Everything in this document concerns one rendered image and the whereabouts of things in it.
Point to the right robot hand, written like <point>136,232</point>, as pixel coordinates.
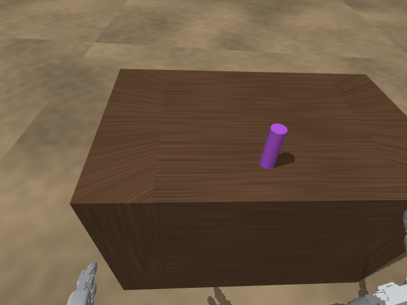
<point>389,293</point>

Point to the left robot hand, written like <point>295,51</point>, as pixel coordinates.
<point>86,288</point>

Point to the can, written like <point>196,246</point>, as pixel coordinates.
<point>273,145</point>

